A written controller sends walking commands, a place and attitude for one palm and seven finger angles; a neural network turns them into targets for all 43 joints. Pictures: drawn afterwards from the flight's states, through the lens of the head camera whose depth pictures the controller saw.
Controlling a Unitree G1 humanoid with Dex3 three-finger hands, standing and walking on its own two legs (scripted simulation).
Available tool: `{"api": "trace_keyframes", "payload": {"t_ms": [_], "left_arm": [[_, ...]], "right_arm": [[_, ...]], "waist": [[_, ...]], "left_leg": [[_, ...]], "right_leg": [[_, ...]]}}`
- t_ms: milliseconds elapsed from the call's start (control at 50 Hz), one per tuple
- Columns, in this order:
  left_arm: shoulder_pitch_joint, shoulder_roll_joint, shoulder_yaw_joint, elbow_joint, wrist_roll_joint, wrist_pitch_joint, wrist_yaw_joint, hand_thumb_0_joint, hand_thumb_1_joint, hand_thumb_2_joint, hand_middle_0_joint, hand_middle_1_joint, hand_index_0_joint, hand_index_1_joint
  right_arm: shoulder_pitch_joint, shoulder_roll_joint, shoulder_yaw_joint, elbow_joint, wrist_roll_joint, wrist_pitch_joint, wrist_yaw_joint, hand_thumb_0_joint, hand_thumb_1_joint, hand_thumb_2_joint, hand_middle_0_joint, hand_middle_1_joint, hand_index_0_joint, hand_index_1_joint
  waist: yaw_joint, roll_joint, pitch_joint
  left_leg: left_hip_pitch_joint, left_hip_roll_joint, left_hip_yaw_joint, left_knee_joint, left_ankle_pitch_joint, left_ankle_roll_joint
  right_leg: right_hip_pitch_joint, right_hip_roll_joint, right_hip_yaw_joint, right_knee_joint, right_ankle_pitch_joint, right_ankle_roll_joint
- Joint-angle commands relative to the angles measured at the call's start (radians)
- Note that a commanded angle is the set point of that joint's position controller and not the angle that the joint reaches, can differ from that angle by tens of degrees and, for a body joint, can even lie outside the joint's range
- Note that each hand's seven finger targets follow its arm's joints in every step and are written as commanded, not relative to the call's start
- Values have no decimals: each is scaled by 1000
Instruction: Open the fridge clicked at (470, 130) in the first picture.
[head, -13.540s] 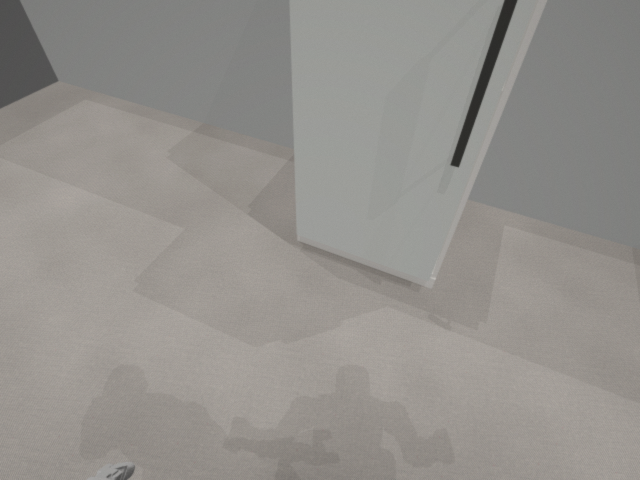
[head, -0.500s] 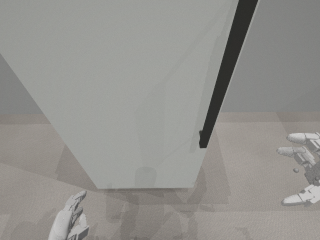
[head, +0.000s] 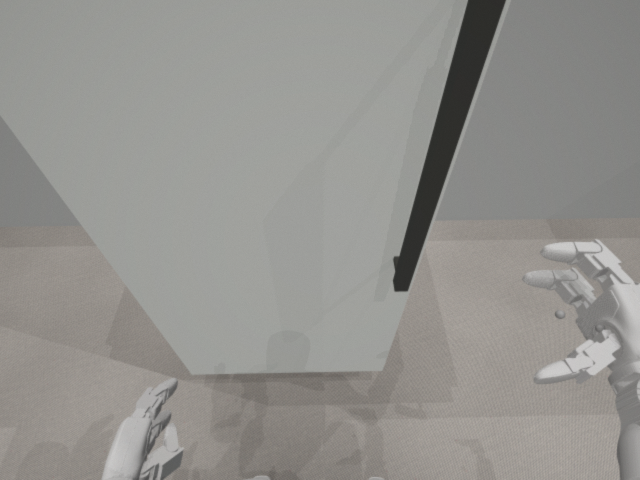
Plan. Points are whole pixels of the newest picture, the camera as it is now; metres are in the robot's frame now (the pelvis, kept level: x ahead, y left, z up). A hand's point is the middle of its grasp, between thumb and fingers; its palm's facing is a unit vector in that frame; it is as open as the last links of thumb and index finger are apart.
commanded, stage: move the hooked fingers beside the handle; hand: right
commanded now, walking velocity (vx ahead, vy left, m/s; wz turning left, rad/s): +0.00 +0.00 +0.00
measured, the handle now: (425, 178) +0.46 -0.11 +0.13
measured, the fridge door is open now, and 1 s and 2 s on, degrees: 0 0 0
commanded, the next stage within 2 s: none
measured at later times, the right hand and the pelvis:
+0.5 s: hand (514, 276) +0.35 -0.21 +0.08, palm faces -0.06 +1.00 -0.02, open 14.0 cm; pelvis +0.01 +0.01 +0.00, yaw +1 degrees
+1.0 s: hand (489, 249) +0.39 -0.19 +0.08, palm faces -0.04 +1.00 -0.02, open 14.0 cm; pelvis +0.02 +0.02 +0.00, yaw +1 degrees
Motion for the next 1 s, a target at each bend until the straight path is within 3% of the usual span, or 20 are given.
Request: {"api": "trace_keyframes", "payload": {"t_ms": [0,40,100,140,180,260,300,320,380,400,480,580,620,640,680,720,800,900,960,980], "left_arm": [[-27,140,63,-144,0,-48,-1,0,900,900,-200,-300,-200,-300],[-21,143,63,-146,2,-40,-5,0,900,900,-200,-300,-200,-300],[-27,142,63,-147,-5,-32,-5,0,900,900,-200,-300,-200,-300],[-17,148,66,-144,-3,-26,-2,0,900,900,-200,-300,-200,-300],[-12,144,66,-139,-3,-24,-1,0,900,900,-200,-300,-200,-300],[11,142,70,-126,1,-20,-1,0,900,900,-200,-300,-200,-300],[14,138,70,-117,1,-19,-3,0,900,900,-200,-300,-200,-300],[13,137,69,-116,0,-16,-4,0,900,900,-200,-300,-200,-300],[17,146,69,-108,-2,1,-5,0,900,900,-200,-300,-200,-300],[13,144,67,-111,-5,7,-7,0,900,900,-200,-300,-200,-300],[19,141,68,-120,-2,25,-11,0,900,900,-200,-300,-200,-300],[38,133,75,-116,3,33,-18,0,900,900,-200,-300,-200,-300],[38,134,73,-111,2,38,-20,0,900,900,-200,-300,-200,-300],[47,139,73,-104,2,44,-20,0,900,900,-200,-300,-200,-300],[43,137,75,-105,-2,52,-23,0,900,900,-200,-300,-200,-300],[42,143,73,-100,-3,64,-22,0,900,900,-200,-300,-200,-300],[50,136,78,-111,-1,77,-25,0,900,900,-200,-300,-200,-300],[61,135,75,-90,2,90,-23,0,900,900,-200,-300,-200,-300],[69,133,77,-90,3,97,-28,0,900,900,-200,-300,-200,-300],[68,133,75,-90,2,101,-29,0,900,900,-200,-300,-200,-300]], "right_arm": [[-192,-243,-96,-227,23,-63,-25,0,500,-300,300,1200,300,1200],[-166,-235,-92,-187,20,-50,-32,0,500,-300,300,1200,300,1200],[-227,-202,-60,-172,17,-38,-43,0,500,-300,300,1200,300,1200],[-250,-226,-73,-159,13,-39,-53,0,500,-300,300,1200,300,1200],[-321,-211,-46,-187,3,-51,-58,0,500,-300,300,1200,300,1200],[-348,-235,-57,-218,-8,-90,-70,0,500,-300,300,1200,300,1200],[-356,-205,-31,-204,-9,-97,-75,0,500,-300,300,1200,300,1200],[-338,-187,-24,-170,-6,-93,-77,0,500,-300,300,1200,300,1200],[-338,-216,-55,-72,-11,-69,-82,0,500,-300,300,1200,300,1200],[-349,-209,-43,-60,-16,-62,-83,0,500,-300,300,1200,300,1200],[-409,-225,-47,-61,-27,-60,-95,0,500,-300,300,1200,300,1200],[-446,-219,-43,-110,-28,-118,-106,0,500,-300,300,1200,300,1200],[-445,-204,-36,-74,-25,-119,-108,0,500,-300,300,1200,300,1200],[-447,-211,-35,-41,-27,-115,-106,0,500,-300,300,1200,300,1200],[-437,-188,-21,-3,-32,-100,-104,0,500,-300,300,1200,300,1200],[-463,-212,-36,48,-38,-81,-105,0,500,-300,300,1200,300,1200],[-508,-222,-38,-2,-45,-100,-109,0,500,-300,300,1200,300,1200],[-614,-247,-53,36,-47,-142,-121,0,500,-300,300,1200,300,1200],[-601,-227,-34,64,-57,-146,-118,0,500,-300,300,1200,300,1200],[-604,-204,-10,85,-57,-140,-114,0,500,-300,300,1200,300,1200]], "waist": [[-5,-81,-265],[-6,-37,-233],[11,-37,-183],[14,-14,-188],[26,-63,-234],[24,-77,-314],[29,-87,-303],[31,-57,-283],[27,6,-233],[28,-20,-225],[28,-28,-268],[31,-49,-357],[36,-36,-331],[40,1,-312],[42,-9,-287],[43,-8,-249],[40,-24,-330],[60,-18,-338],[52,-62,-358],[61,-44,-343]], "left_leg": [[74,-12,-36,-85,171,16],[77,-13,-35,-89,175,16],[41,-11,-33,-98,116,11],[47,-12,-40,-104,109,12],[46,-10,-47,-100,120,11],[72,-13,-50,-86,176,13],[53,-12,-46,-85,181,12],[52,-12,-45,-90,173,9],[69,-9,-51,-96,174,7],[61,-7,-51,-97,163,9],[87,-5,-65,-95,191,7],[121,-11,-71,-74,287,7],[110,-11,-70,-75,280,4],[116,-11,-69,-76,287,7],[106,-7,-75,-83,278,2],[93,-2,-80,-90,251,3],[131,-4,-88,-77,302,2],[132,-7,-101,-73,297,-1],[125,-9,-95,-62,319,6],[110,-8,-92,-67,310,3]], "right_leg": [[182,-28,93,-161,263,54],[149,-30,87,-160,258,50],[122,-29,89,-175,177,49],[114,-30,83,-168,171,42],[143,-26,81,-164,183,43],[190,-29,85,-150,260,48],[203,-30,89,-151,270,53],[185,-30,87,-153,251,50],[109,-24,73,-155,217,41],[106,-23,70,-159,204,42],[108,-19,57,-148,221,36],[161,-23,57,-125,324,38],[139,-22,53,-124,299,37],[119,-24,55,-122,304,34],[96,-20,45,-125,274,32],[61,-18,41,-128,234,31],[92,-17,39,-117,285,29],[69,-17,37,-101,264,25],[96,-17,38,-100,298,28],[90,-18,38,-101,285,27]]}}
